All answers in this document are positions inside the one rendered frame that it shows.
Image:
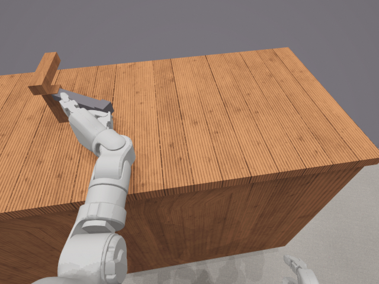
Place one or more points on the robot left hand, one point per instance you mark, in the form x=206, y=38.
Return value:
x=86, y=124

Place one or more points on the robot right hand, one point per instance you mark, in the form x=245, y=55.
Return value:
x=304, y=275

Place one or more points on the tap lever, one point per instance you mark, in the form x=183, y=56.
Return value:
x=86, y=102

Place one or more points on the robot left forearm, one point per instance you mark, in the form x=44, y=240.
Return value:
x=103, y=211

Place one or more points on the counter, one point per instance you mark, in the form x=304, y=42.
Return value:
x=235, y=153

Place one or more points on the left robot upper arm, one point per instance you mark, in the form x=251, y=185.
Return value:
x=99, y=258

